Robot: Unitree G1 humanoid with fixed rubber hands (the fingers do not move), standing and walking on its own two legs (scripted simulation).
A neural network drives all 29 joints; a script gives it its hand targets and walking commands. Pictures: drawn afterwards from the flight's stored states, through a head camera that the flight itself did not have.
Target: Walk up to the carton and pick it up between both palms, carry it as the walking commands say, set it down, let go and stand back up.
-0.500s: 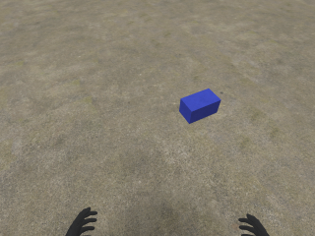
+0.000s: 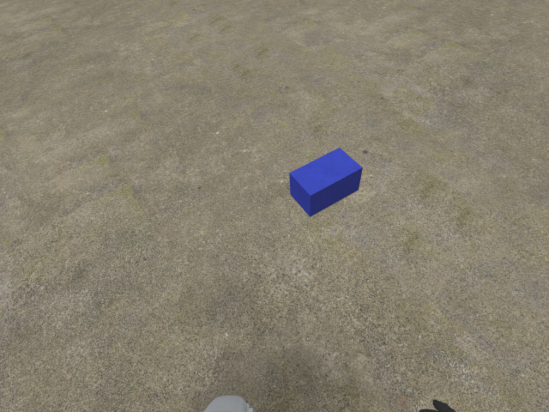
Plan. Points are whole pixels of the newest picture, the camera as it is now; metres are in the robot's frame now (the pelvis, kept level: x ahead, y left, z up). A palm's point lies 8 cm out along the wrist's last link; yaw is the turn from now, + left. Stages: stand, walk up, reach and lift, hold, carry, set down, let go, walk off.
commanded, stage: walk up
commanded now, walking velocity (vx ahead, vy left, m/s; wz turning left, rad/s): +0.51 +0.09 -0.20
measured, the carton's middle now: (325, 181) +1.12 -0.12 -0.68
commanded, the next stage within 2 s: none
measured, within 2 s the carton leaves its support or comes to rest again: neither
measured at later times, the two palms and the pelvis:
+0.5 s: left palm (144, 338) +0.25 +0.28 -0.14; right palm (413, 292) +0.33 -0.21 -0.12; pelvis +0.23 +0.04 -0.01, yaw -6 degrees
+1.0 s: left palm (185, 258) +0.42 +0.24 -0.14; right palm (410, 212) +0.52 -0.25 -0.13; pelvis +0.44 +0.00 -0.01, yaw -4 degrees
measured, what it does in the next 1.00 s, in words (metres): walks ahead: left foot, then right foot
